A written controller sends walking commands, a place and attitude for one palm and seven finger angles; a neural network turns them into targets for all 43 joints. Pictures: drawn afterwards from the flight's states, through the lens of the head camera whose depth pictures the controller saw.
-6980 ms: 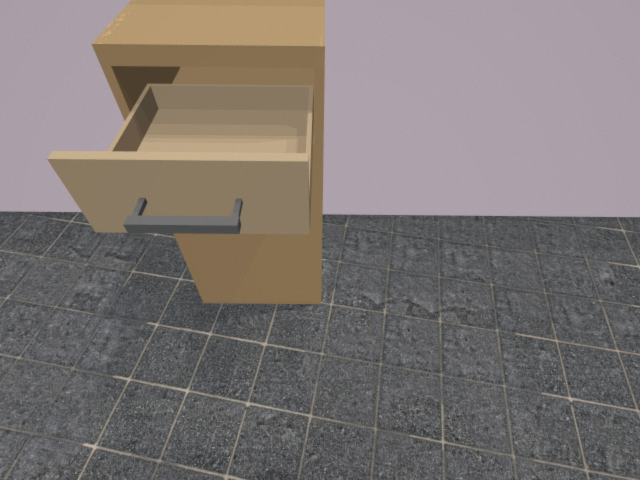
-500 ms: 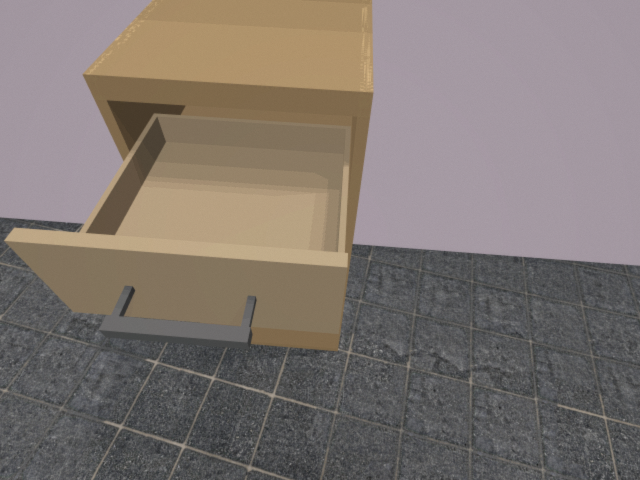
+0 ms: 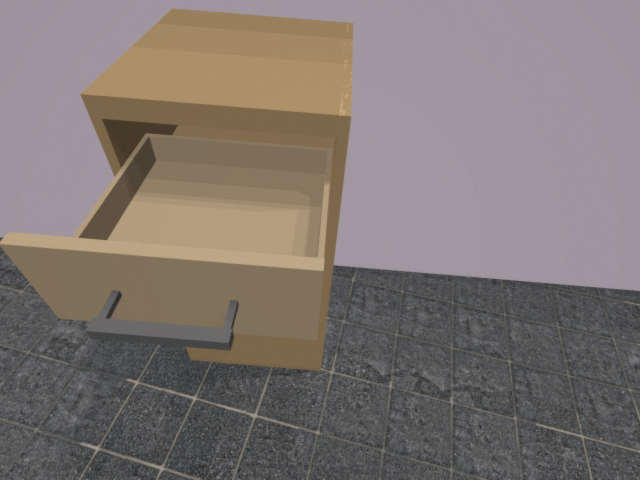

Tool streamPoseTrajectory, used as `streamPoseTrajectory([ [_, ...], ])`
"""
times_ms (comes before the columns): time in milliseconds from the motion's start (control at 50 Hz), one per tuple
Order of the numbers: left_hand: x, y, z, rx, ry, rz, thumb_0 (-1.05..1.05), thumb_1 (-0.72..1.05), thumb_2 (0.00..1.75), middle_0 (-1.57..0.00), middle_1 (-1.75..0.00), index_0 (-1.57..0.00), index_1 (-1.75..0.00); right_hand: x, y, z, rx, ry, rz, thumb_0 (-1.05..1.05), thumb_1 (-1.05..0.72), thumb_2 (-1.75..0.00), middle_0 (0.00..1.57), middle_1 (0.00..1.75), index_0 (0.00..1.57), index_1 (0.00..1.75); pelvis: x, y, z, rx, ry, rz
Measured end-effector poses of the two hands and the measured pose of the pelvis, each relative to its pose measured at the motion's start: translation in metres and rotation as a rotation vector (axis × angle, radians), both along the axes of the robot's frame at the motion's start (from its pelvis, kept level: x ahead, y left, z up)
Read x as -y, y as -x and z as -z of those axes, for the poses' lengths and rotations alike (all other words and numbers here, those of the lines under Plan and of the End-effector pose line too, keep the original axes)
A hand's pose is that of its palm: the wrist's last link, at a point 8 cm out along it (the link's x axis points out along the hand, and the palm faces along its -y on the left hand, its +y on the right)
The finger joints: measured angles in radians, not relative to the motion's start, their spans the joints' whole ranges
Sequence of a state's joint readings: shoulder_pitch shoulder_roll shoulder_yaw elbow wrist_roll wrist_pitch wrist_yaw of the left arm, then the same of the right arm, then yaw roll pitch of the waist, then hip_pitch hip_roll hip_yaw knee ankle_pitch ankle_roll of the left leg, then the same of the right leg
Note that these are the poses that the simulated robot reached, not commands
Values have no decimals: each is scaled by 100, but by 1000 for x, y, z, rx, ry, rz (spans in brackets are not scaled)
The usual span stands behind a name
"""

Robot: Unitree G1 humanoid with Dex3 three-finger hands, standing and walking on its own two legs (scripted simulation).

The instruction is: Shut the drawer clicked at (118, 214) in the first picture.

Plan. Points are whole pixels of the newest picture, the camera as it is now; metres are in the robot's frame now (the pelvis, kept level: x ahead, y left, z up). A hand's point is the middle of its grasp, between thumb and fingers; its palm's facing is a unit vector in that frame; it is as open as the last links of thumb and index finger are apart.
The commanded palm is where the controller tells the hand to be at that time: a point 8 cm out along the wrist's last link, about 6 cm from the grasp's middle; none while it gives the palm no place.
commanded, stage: come to a stop and stand still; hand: left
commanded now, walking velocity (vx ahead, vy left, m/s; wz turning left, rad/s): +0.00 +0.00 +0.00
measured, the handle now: (167, 319) +0.30 +0.22 +0.04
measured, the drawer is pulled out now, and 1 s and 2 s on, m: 0.29 0.29 0.29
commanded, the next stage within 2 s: look again from close up in 1.10 s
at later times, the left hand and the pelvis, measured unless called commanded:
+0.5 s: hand out of the picture +0.01 +0.19 -0.18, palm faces +0.01 -0.99 -0.15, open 7.4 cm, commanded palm none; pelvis +0.03 +0.03 +0.00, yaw -1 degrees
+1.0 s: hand out of the picture +0.03 +0.22 -0.18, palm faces +0.00 -0.99 -0.16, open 7.4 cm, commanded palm none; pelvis +0.03 +0.06 +0.00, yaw -1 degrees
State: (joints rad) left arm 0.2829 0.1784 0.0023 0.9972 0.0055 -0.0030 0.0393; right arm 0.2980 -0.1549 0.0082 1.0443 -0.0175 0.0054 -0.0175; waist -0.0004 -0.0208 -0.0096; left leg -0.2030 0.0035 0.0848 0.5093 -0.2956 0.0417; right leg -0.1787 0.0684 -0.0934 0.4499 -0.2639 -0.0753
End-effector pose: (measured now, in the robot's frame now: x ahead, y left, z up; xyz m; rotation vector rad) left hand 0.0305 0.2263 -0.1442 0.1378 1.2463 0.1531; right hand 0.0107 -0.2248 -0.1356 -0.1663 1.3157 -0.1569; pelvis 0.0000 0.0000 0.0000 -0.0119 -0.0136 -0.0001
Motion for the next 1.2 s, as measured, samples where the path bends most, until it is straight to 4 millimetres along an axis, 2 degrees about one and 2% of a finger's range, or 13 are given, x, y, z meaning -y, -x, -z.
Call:
streamPoseTrajectory([
  [200,-10,23,-1,-106,11,8,1,91,90,-20,-30,-20,-30,-20,9,1,-55,-20,-4,1,-92,-90,20,30,20,30,-14,-7,-4,-9,-4,9],
  [340,-13,31,1,-157,27,0,1,91,90,-20,-30,-20,-30,-34,7,2,-82,-25,-2,1,-91,-90,20,30,20,30,-24,-16,-4,-8,-4,13],
  [560,-19,20,8,-172,52,1,0,90,90,-20,-30,-20,-30,-48,-4,2,-81,-7,9,1,-91,-90,20,30,20,30,-39,-28,-2,-2,-3,18],
  [720,-31,9,10,-163,46,7,1,91,90,-20,-30,-20,-30,-59,-5,2,-79,-1,19,1,-91,-90,20,30,20,30,-49,-32,-1,2,-3,22],
  [980,-47,3,9,-165,32,8,1,91,90,-20,-30,-20,-30,-76,10,5,-113,-13,37,0,-91,-90,20,30,20,30,-61,-32,-1,3,-6,24],
  [1200,-46,7,9,-180,33,7,1,91,90,-20,-30,-20,-30,-80,26,5,-148,-21,55,0,-90,-90,20,30,20,30,-61,-30,-1,2,-9,26],
])
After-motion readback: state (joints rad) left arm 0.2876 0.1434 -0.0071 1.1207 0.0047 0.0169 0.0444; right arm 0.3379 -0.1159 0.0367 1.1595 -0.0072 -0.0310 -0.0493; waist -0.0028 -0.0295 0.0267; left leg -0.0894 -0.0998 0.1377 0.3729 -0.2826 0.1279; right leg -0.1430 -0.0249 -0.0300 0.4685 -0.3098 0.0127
